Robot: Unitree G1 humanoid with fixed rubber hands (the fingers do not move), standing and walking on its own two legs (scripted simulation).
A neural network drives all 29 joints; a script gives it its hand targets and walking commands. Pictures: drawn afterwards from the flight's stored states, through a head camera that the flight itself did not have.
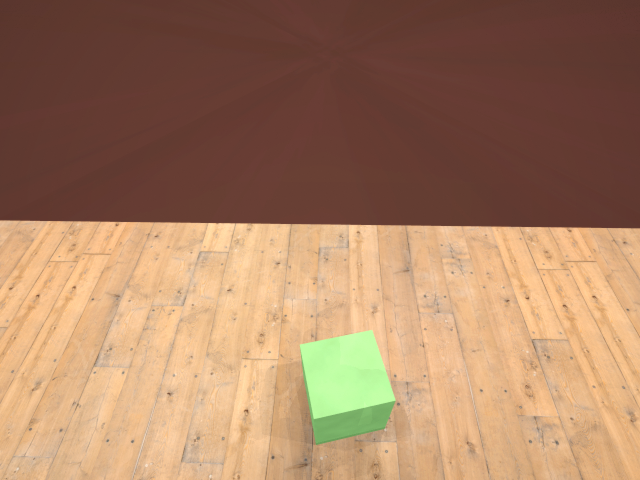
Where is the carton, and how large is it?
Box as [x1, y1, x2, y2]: [300, 330, 395, 444]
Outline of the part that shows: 371,330 300,344 304,382 316,444 381,429 385,426 395,400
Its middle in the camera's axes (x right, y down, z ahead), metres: +0.07 +0.43 +1.11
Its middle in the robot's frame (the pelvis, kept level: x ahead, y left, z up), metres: +0.46 -0.04 -0.64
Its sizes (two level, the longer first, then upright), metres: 0.210 0.200 0.250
